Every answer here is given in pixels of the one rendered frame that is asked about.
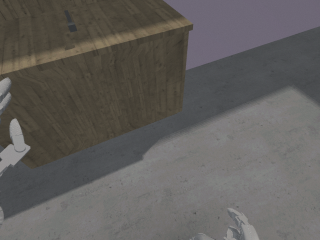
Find robot right hand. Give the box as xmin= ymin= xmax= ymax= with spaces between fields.
xmin=223 ymin=208 xmax=260 ymax=240

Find counter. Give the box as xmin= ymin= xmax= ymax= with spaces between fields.
xmin=0 ymin=0 xmax=193 ymax=169

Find robot left hand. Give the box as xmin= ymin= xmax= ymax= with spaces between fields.
xmin=0 ymin=77 xmax=31 ymax=178

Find tap lever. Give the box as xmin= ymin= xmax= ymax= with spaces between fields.
xmin=64 ymin=10 xmax=77 ymax=32

